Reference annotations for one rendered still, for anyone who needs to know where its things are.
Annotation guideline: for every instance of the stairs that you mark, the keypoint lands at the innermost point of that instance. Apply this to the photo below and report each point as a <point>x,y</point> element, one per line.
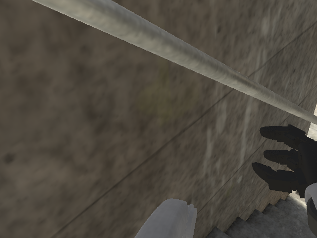
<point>287,219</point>

